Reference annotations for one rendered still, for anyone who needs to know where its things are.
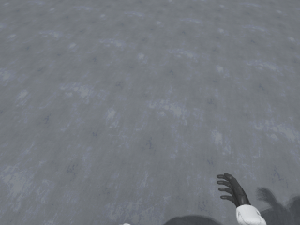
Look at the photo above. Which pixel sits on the right robot hand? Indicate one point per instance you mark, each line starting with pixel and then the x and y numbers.
pixel 239 196

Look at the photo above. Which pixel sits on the robot right forearm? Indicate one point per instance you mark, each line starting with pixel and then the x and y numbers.
pixel 249 215

